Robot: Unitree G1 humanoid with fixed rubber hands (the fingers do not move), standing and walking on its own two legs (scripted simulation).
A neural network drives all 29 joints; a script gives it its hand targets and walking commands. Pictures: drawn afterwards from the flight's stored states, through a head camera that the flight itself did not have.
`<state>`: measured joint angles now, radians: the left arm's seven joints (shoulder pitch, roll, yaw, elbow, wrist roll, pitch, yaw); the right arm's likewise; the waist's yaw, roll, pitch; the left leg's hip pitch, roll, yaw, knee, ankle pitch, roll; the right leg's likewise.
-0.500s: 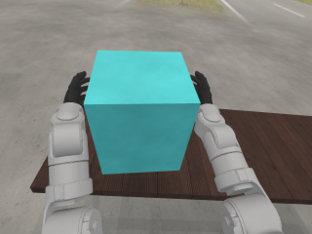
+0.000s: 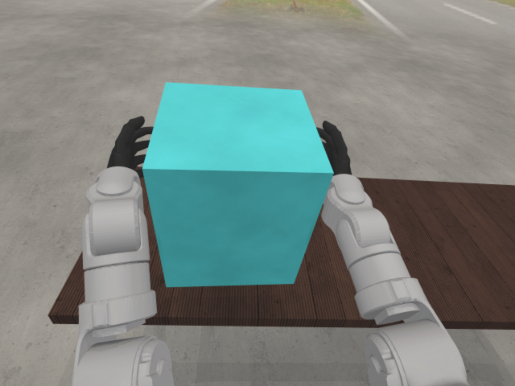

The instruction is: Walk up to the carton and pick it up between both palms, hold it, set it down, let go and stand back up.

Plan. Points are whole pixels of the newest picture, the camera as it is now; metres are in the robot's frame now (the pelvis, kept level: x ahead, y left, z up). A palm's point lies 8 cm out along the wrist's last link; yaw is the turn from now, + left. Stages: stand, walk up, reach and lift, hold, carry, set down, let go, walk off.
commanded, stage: hold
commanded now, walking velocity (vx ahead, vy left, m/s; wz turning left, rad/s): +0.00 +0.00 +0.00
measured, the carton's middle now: (233, 189) +0.39 +0.00 +0.17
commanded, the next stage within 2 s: set down in 0.50 s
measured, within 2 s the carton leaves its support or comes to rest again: neither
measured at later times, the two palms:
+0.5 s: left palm (122, 174) +0.36 +0.16 +0.22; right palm (332, 175) +0.36 -0.14 +0.21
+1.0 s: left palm (119, 183) +0.38 +0.17 +0.18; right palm (316, 182) +0.38 -0.13 +0.18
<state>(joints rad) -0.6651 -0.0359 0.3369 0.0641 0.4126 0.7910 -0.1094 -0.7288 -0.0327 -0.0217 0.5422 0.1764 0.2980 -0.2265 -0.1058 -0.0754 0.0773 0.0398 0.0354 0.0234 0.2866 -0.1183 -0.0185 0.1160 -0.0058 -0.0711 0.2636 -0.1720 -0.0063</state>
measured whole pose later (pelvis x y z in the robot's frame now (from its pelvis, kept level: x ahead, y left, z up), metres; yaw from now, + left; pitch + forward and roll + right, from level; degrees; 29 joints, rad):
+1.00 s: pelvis +0.02 +0.00 +0.00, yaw +1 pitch -12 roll +0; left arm -0.62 -0.03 0.33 0.22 0.40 0.48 -0.14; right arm -0.63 0.05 -0.13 0.60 0.00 -0.03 -0.20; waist -0.06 -0.11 0.11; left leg 0.05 0.02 0.02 0.28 -0.14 -0.01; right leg 0.14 -0.02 -0.09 0.25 -0.19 0.00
